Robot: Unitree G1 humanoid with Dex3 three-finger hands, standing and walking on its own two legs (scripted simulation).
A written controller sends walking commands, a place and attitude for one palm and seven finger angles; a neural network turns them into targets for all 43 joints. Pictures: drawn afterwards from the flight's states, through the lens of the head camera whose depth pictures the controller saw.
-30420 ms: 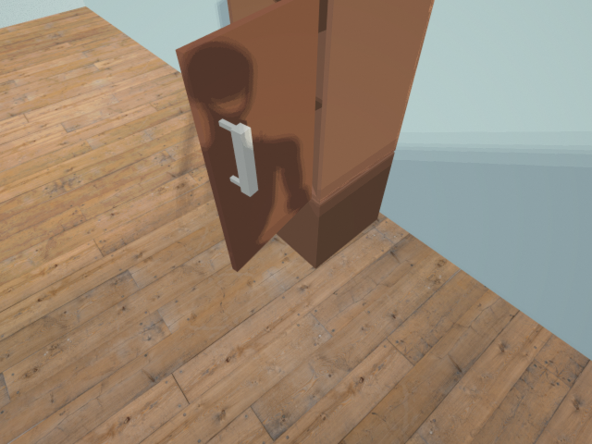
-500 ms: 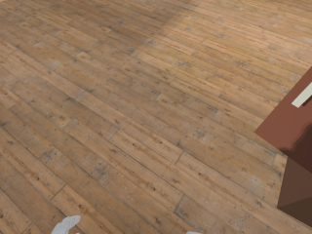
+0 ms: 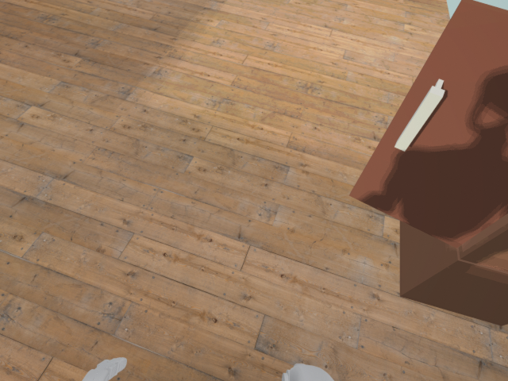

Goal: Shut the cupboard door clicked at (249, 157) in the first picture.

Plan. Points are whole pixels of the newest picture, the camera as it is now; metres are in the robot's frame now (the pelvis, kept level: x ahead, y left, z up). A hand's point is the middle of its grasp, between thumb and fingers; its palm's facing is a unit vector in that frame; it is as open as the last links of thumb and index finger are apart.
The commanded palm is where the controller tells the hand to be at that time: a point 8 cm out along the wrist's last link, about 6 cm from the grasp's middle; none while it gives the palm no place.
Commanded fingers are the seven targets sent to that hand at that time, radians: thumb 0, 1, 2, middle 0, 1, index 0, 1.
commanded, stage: turn to face it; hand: left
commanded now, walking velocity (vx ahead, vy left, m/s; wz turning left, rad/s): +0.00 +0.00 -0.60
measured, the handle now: (419, 115) +0.64 -0.31 +0.04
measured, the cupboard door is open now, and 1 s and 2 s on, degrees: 75 75 75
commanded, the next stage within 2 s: take the last steps up to it in 0.70 s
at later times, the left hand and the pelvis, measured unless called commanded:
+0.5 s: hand (166, 349) +0.18 +0.17 -0.18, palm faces -0.23 -0.95 -0.21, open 7.4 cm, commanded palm none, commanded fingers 0.00 0.90 0.90 -0.20 -0.30 -0.20 -0.30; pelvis +0.05 -0.01 -0.01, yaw -15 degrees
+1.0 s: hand (203, 326) +0.22 +0.11 -0.16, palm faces -0.40 -0.89 -0.22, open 7.4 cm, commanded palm none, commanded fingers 0.00 0.90 0.90 -0.20 -0.30 -0.20 -0.30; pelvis +0.08 -0.04 +0.00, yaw -24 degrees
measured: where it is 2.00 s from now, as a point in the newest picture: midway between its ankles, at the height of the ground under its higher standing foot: (306, 373)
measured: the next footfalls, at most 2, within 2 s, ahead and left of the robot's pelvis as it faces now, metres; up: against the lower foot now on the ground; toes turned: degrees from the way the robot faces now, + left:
right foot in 0.16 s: +0.04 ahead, -0.14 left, +0.00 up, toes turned -10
left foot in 0.48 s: +0.13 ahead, +0.09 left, +0.00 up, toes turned -12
